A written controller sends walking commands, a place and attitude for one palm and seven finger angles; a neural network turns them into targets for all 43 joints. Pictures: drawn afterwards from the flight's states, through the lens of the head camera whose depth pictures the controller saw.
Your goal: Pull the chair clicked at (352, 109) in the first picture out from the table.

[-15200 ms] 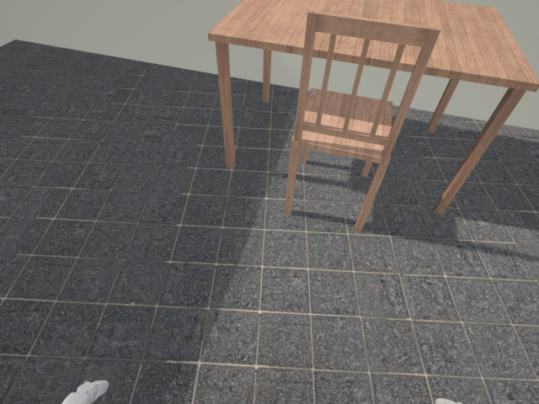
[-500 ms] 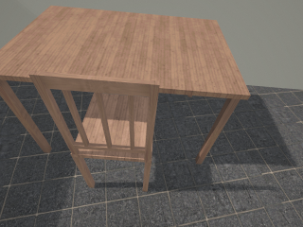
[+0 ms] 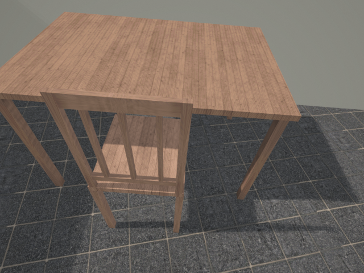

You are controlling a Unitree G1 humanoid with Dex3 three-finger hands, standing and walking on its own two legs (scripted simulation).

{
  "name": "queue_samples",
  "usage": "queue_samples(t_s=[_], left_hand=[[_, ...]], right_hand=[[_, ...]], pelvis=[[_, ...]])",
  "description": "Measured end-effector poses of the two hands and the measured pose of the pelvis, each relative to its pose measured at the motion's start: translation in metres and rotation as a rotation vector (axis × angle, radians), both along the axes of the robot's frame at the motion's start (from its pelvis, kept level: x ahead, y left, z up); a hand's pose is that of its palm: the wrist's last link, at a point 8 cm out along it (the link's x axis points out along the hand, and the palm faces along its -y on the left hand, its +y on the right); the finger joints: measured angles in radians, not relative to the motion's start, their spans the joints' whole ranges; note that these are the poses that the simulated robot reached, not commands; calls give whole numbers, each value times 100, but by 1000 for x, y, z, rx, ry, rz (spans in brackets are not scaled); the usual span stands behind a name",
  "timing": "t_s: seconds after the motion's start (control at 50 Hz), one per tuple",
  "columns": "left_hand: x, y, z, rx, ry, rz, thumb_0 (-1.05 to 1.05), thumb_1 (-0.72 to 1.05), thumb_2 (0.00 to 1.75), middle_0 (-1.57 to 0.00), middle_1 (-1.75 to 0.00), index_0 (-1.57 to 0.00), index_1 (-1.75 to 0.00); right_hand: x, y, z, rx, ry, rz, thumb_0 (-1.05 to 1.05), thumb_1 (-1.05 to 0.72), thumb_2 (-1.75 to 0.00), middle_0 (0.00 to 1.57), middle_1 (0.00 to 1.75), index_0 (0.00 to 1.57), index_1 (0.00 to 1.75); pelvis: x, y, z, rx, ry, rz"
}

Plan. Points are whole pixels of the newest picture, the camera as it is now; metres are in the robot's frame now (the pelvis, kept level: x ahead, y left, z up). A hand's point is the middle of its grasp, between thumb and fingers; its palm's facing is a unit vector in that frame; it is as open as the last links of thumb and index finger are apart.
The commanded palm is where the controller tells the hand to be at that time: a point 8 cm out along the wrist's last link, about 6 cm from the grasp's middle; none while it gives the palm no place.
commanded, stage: look again from close up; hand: left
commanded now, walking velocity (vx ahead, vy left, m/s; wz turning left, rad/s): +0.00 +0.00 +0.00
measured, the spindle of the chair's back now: (128, 149) +0.47 +0.20 -0.08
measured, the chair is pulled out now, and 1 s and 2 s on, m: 0.00 0.00 0.00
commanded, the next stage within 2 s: shuffle to correct the standing spot in 0.26 s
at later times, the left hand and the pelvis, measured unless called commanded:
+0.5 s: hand out of the picture -0.04 +0.14 -0.18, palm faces +0.03 -0.99 -0.13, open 7.3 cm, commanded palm none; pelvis +0.00 -0.01 +0.00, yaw +0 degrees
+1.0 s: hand out of the picture +0.04 +0.05 -0.18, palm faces +0.06 -0.98 -0.18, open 7.3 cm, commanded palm none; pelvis +0.05 -0.11 +0.00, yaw +1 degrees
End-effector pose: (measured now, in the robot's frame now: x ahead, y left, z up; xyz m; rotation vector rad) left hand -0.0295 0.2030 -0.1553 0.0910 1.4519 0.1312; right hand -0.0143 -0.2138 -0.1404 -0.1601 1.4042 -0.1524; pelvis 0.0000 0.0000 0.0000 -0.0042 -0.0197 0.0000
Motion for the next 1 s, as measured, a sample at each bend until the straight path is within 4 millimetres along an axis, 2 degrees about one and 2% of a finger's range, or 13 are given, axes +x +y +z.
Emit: queue_samples(t_s=[0.28,0.54,0.62,0.68,0.8,0.86,0.9,1.0], left_hand=[[-15,-7,2,-5,27,5,1,91,90,-20,-30,-20,-30],[-12,-16,-1,-11,49,-12,1,91,90,-20,-30,-20,-30],[-2,-22,0,-6,63,-29,1,91,90,-20,-30,-20,-30],[13,-29,3,4,44,-32,1,91,90,-20,-30,-20,-30],[47,-47,9,43,-19,-33,2,93,90,-20,-30,-20,-30],[60,-61,5,62,-53,-25,2,93,90,-20,-30,-20,-30],[65,-73,4,61,-72,-6,1,93,90,-20,-30,-20,-30],[66,-101,5,39,-77,16,2,93,90,-20,-30,-20,-30]], right_hand=[[-10,0,0,14,19,-9,1,-91,-90,20,30,20,30],[-13,-4,-2,19,27,-39,0,-90,-90,20,30,20,30],[-18,-13,-3,17,44,-62,0,-90,-90,20,30,20,30],[-26,-24,-3,19,75,-69,0,-90,-90,20,30,20,30],[-31,-59,-6,20,129,-84,0,-90,-90,20,30,21,30],[-23,-83,-14,20,137,-86,0,-90,-90,20,30,20,30],[-12,-96,-15,15,136,-66,0,-90,-90,20,30,20,30],[38,-117,-9,0,56,-20,0,-90,-90,20,30,20,30]], pelvis=[[-4,-4,1,1,8,1],[2,-14,-1,17,16,-8],[5,-24,-2,27,29,-10],[8,-34,-1,23,34,-2],[21,-64,-2,17,30,1],[31,-84,-9,15,21,3],[37,-94,-9,6,18,22],[47,-110,-4,10,16,22]])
